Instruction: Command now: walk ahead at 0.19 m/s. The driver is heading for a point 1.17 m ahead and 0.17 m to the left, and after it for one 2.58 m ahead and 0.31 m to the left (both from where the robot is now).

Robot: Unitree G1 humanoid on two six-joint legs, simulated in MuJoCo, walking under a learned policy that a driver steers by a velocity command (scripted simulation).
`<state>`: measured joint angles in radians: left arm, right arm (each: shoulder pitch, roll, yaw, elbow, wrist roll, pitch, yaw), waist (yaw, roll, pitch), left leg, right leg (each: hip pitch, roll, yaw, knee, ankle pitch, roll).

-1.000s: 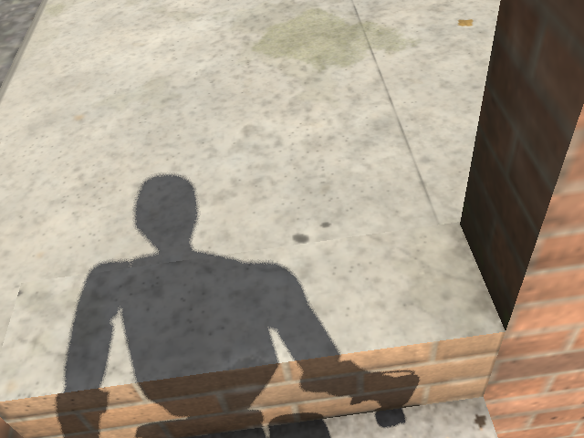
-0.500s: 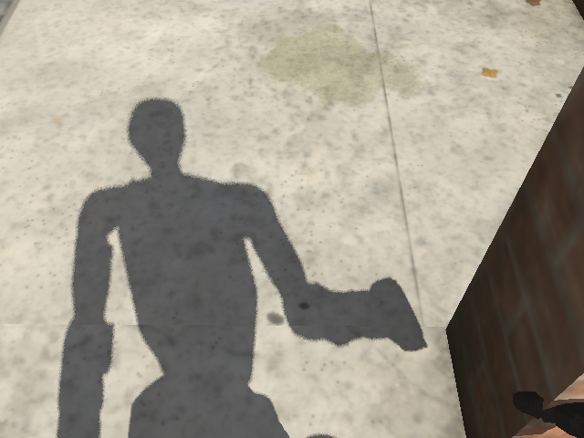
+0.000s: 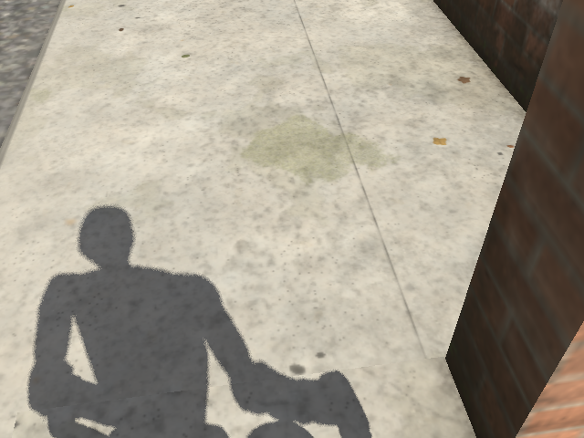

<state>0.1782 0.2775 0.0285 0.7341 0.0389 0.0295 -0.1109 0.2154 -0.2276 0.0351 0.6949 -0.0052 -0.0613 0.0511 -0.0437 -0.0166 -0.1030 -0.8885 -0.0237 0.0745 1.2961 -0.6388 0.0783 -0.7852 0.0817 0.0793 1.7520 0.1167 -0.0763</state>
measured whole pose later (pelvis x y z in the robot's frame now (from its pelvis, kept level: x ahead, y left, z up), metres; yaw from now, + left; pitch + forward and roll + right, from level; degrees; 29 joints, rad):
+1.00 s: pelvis +0.11 +0.07 +0.01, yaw -1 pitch +11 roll -2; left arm -0.12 0.08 -0.08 0.80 0.08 0.07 -0.07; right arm 0.46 -0.23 -0.02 1.08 -0.04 -0.07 0.18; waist 0.06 0.11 -0.16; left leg -0.38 0.03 -0.07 0.86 0.20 0.08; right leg -0.93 0.01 -0.12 1.25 -0.52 -0.13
